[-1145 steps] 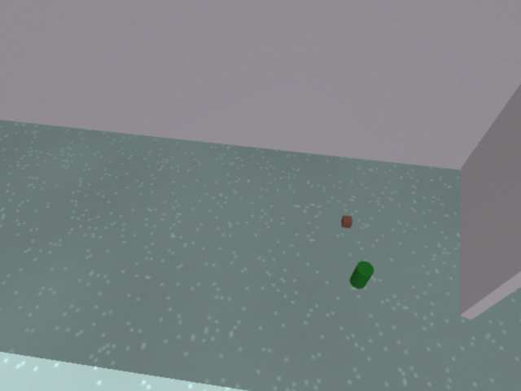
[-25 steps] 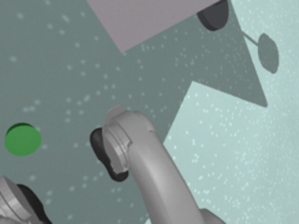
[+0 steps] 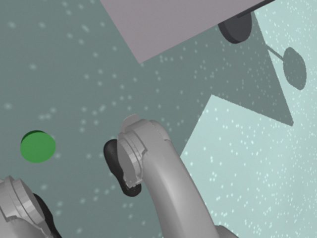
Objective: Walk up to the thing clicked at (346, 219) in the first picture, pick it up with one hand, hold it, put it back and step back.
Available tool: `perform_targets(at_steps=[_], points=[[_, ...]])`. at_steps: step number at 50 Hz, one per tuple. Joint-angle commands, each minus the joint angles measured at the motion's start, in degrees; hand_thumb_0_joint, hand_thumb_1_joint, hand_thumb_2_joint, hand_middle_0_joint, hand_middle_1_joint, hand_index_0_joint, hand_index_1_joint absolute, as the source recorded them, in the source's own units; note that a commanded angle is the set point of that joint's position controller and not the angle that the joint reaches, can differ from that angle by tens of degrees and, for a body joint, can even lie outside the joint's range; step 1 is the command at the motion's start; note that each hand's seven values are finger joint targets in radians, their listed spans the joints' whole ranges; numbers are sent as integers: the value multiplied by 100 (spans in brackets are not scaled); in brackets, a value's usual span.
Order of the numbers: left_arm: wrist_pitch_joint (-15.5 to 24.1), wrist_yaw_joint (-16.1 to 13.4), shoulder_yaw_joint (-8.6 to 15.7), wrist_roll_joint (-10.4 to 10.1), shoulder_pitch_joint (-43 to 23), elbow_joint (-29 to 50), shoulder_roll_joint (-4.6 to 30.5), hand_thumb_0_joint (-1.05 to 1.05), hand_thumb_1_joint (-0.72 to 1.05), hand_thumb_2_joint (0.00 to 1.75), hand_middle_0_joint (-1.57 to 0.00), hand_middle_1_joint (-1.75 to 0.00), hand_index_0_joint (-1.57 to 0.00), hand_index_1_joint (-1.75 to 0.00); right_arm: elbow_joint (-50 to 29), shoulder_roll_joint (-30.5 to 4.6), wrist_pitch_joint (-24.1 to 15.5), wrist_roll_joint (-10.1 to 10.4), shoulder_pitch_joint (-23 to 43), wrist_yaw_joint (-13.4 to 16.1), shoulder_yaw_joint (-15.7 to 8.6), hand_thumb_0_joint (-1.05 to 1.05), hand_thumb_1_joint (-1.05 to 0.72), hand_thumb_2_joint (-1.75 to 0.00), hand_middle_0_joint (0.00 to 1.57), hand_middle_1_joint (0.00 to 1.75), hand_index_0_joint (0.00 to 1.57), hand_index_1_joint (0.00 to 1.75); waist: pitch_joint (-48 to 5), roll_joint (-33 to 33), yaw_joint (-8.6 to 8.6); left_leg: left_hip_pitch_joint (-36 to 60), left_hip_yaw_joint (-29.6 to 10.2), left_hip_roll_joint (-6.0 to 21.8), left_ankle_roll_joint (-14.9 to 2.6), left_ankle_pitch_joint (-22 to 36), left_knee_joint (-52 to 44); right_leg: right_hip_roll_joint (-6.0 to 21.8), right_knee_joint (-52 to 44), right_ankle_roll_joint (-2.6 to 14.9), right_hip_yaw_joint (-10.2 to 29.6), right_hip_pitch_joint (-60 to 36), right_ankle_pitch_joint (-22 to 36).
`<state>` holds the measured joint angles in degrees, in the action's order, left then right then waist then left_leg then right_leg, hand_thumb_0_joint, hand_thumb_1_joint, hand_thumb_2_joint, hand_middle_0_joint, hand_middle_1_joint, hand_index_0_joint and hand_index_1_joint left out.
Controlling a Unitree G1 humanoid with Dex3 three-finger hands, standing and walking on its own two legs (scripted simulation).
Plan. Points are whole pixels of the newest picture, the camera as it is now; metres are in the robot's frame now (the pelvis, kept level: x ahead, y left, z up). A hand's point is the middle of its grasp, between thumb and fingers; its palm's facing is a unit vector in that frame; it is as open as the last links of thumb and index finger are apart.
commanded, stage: settle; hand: left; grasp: from above
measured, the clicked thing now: out of the picture +0.52 +0.35 -0.29
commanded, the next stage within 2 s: lift in 0.44 s
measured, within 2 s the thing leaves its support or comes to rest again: neither
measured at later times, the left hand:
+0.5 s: hand out of the picture +0.49 +0.33 -0.18, palm faces -0.28 -0.30 -0.91, open 6.7 cm
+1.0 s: hand out of the picture +0.44 +0.34 -0.08, palm faces -0.33 -0.29 -0.90, open 6.2 cm
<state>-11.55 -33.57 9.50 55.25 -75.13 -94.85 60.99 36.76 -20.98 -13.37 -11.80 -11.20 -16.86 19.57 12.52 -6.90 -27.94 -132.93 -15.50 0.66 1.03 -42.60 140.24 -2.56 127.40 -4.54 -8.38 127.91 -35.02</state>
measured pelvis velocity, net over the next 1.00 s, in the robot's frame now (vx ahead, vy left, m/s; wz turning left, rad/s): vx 0.00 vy -0.02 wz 0.17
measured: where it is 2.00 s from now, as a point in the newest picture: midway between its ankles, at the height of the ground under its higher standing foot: (90, 205)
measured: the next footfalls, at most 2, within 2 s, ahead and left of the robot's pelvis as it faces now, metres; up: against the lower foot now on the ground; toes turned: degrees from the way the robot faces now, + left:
none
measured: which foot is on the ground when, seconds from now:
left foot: down 0.00-1.00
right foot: down 0.00-1.00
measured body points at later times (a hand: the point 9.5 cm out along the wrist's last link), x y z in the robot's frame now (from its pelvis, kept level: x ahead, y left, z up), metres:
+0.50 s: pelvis +0.00 -0.01 +0.00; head +0.26 +0.09 +0.35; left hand +0.50 +0.35 -0.13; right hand +0.02 -0.26 -0.08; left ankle +0.05 +0.13 -0.30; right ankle +0.13 -0.13 -0.30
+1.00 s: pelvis +0.00 -0.02 +0.03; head +0.22 +0.04 +0.42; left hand +0.46 +0.35 -0.02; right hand +0.05 -0.29 -0.08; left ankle +0.05 +0.13 -0.30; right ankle +0.13 -0.13 -0.30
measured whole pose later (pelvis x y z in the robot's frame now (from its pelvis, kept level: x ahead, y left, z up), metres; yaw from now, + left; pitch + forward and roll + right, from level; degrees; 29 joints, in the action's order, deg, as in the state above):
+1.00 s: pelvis +0.00 -0.02 +0.03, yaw +10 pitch +35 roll -5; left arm -15.8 -12.3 4.4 53.0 -59.9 -75.7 35.6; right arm 42.1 -18.9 -3.3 -4.4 -14.5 -13.3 1.6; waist -5.5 4.5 -13.4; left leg -125.7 -7.2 0.2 2.1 -40.7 130.8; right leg -0.2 125.8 -2.2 -1.6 125.0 -36.3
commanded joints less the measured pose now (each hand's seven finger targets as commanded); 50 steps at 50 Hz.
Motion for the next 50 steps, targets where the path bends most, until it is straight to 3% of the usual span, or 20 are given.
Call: perform_targets(at_steps=[1,5,6,12,13,16,18,19,21,26,30,32,33,34,37,41,42,43,45,50], points=[[-253,36,-146,-15,-1397,1327,812,0,70,7,-115,-8,-117,-7,434,-1788,124,125,-1491,-6,-672,0,-90,-90,20,30,20,30,-4582,4168,-181,3312,687,303,16,2207,-1554,-127,-863,570,-609,-2743,1917],[-427,316,-250,-71,-1358,1412,386,0,66,15,-111,-14,-112,-12,572,-1703,229,244,-1522,-10,-819,0,-90,-90,20,30,20,30,-4569,4071,7,3220,668,274,34,2073,-1629,-121,-790,631,-604,-2303,1726],[-468,420,-416,-106,-1097,1169,33,0,68,14,-112,-12,-114,-10,553,-1609,255,251,-1529,-23,-809,0,-89,-90,20,30,20,30,-4424,3794,-83,3144,669,257,12,2089,-1598,-140,-757,603,-593,-2308,1747],[-403,776,-650,-63,-1145,1006,-405,0,64,20,-106,-21,-109,-18,623,-1583,369,321,-1565,73,-1000,0,-89,-90,20,30,20,30,-4111,3097,15,2454,742,132,-101,1410,-1681,-136,-841,607,-497,-2153,1273],[-341,790,-545,-32,-1292,1328,-258,0,64,21,-107,-21,-109,-19,660,-1594,395,327,-1622,88,-1022,0,-89,-90,20,30,20,30,-4298,3255,39,2694,703,150,-76,1484,-1732,-108,-814,611,-500,-2141,1307],[-278,788,-522,74,-1569,1407,-313,0,65,23,-107,-23,-110,-20,664,-1551,407,379,-1651,139,-1110,0,-89,-90,20,30,20,30,-4516,3347,119,2944,690,113,-68,1252,-1844,-91,-738,625,-485,-1969,1152],[-297,784,-531,107,-1349,1020,-304,0,64,24,-108,-21,-109,-20,612,-1534,393,375,-1536,174,-1139,0,-89,-90,20,30,20,30,-4205,3037,132,2690,749,63,-108,913,-1882,-113,-766,612,-431,-1925,867],[-260,748,-386,166,-1466,1310,-64,0,66,23,-110,-20,-112,-18,593,-1552,376,360,-1524,194,-1188,0,-89,-90,20,30,20,30,-4351,3073,154,2701,805,44,-124,899,-1883,-114,-786,595,-378,-2024,846],[-289,650,-306,163,-1642,1282,-79,0,64,23,-110,-17,-111,-17,591,-1526,335,353,-1472,258,-1271,0,-89,-90,20,30,20,30,-4386,3020,177,2637,870,24,-136,689,-1887,-111,-850,596,-319,-1957,653],[-463,426,-157,81,-1886,1501,-88,0,65,29,-113,-18,-112,-20,573,-1411,198,364,-1488,317,-1356,0,-90,-90,20,30,20,30,-5195,3161,379,2651,1138,22,-130,1075,-1835,-102,-983,592,-159,-2427,961],[-659,448,2,-45,-1736,1615,-134,0,56,15,-97,-26,-102,-21,756,-1403,221,395,-1678,311,-1513,0,-90,-91,20,30,20,30,-5753,3297,576,2837,1229,62,-98,1731,-1779,-54,-875,583,-121,-2684,1510],[-781,612,-2,-142,-1634,1777,-274,0,56,16,-94,-31,-101,-24,823,-1365,281,426,-1767,303,-1626,0,-90,-91,20,30,20,30,-5995,3403,687,3197,1243,64,-69,2020,-1847,-38,-866,608,-107,-2739,1679],[-784,668,75,-147,-1816,2206,-166,0,54,18,-94,-31,-100,-25,783,-1373,333,472,-1719,286,-1678,0,-90,-91,20,30,20,30,-6414,3653,827,3412,1272,82,-38,2290,-1840,-20,-822,634,-87,-2889,1903],[-860,790,-68,-164,-1507,1787,-392,0,54,17,-94,-32,-100,-26,696,-1347,353,528,-1635,282,-1711,0,-90,-91,20,30,20,30,-6260,3366,851,3329,1285,53,-79,2199,-1892,-53,-868,637,-83,-2898,1813],[-824,1149,-96,-68,-1236,1953,-402,0,52,18,-93,-32,-99,-26,883,-1284,505,566,-1792,273,-1785,0,-90,-91,20,30,20,30,-6010,3131,879,2991,1365,18,-137,2242,-1862,-39,-957,622,20,-3034,1899],[-683,1642,-422,-36,-614,1782,-975,0,54,18,-90,-39,-98,-31,741,-1176,716,646,-1709,291,-1903,0,-90,-91,20,30,20,30,-5408,2446,960,2709,1368,-47,-195,1713,-2048,-23,-1252,661,34,-2814,1274],[-607,1733,-392,-1,-638,2203,-842,0,54,17,-91,-38,-99,-30,693,-1160,763,648,-1750,298,-1955,0,-90,-91,20,30,20,30,-5652,2428,1005,2766,1402,-61,-207,1711,-2077,-15,-1338,647,78,-3079,1284],[-574,1822,-442,-10,-535,2184,-994,0,54,18,-90,-40,-98,-32,674,-1145,818,667,-1779,304,-1994,0,-90,-91,20,30,20,30,-5717,2290,1053,2727,1432,-83,-222,1680,-2103,5,-1391,635,118,-3173,1271],[-482,1950,-545,-78,-377,2364,-1320,0,54,19,-88,-43,-97,-34,611,-1143,904,735,-1749,348,-2114,0,-90,-91,20,30,20,30,-5716,2107,1107,2850,1402,-119,-222,1445,-2279,33,-1488,674,85,-2934,950],[-309,1921,-550,-149,-522,3554,-1347,0,56,17,-89,-44,-99,-35,163,-1081,1031,909,-1438,532,-2361,0,-90,-91,20,30,20,30,-6180,2151,1403,3387,1493,-177,-222,1141,-2820,83,-1884,683,212,-3107,616]])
